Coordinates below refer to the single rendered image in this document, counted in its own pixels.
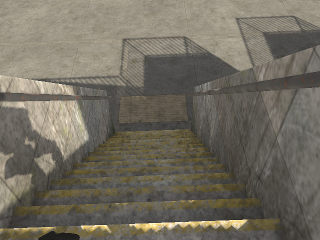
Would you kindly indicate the stairs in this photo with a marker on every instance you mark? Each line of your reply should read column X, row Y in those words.
column 146, row 185

